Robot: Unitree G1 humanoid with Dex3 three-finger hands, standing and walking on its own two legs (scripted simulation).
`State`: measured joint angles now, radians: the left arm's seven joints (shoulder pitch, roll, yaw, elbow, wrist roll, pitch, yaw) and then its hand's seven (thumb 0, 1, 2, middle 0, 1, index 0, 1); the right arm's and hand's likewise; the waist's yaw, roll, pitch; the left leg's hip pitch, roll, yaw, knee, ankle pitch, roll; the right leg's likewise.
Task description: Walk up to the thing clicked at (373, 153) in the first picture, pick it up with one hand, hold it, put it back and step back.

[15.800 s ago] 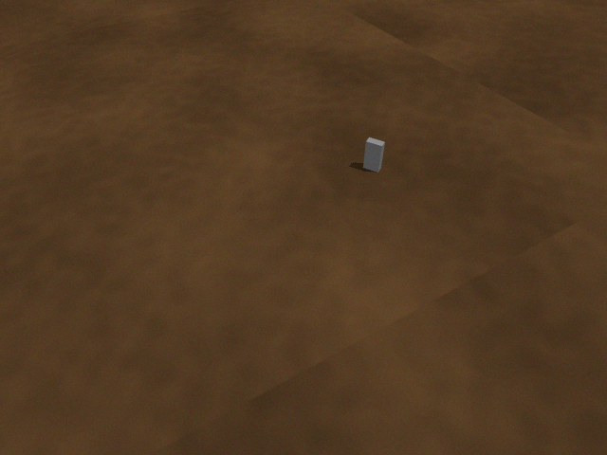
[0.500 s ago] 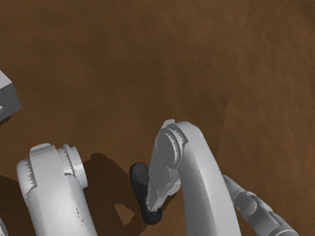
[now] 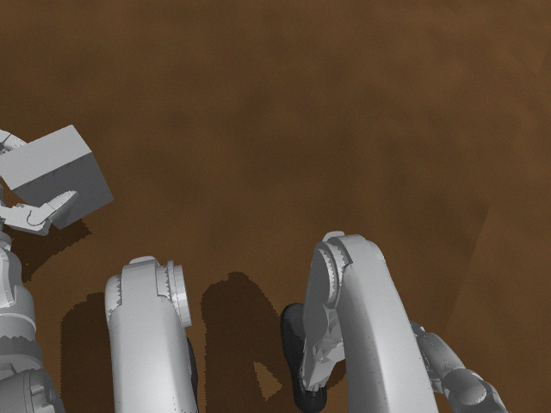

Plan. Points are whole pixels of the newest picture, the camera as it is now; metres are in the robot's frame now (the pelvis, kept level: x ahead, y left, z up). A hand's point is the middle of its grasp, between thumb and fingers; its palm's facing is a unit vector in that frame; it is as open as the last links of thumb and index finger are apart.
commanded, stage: settle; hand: left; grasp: from the side
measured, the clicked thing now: (65, 183) +0.42 +0.27 -0.08
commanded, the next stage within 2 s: lift in 0.78 s
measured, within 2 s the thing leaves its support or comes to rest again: neither
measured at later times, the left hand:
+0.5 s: hand (22, 156) +0.43 +0.29 -0.01, palm faces +0.26 -0.96 -0.04, open 8.7 cm
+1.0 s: hand (15, 145) +0.43 +0.28 +0.02, palm faces +0.26 -0.96 -0.04, open 8.7 cm
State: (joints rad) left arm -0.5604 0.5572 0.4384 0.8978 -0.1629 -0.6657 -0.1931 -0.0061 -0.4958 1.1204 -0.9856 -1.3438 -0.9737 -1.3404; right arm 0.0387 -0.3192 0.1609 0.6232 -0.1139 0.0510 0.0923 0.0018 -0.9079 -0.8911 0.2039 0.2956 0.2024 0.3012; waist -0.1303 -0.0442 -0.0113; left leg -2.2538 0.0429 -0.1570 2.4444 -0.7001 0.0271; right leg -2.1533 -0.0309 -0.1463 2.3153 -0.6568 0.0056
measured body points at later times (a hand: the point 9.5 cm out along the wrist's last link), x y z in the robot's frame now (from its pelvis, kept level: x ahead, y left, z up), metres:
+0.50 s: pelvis +0.01 -0.01 +0.03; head +0.21 +0.07 +0.42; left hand +0.41 +0.34 +0.00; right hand +0.17 -0.27 -0.09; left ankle +0.08 +0.12 -0.30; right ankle +0.11 -0.12 -0.30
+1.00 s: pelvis +0.01 -0.01 +0.05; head +0.20 +0.06 +0.45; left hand +0.41 +0.33 +0.03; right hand +0.16 -0.26 -0.07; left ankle +0.08 +0.12 -0.30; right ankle +0.11 -0.12 -0.30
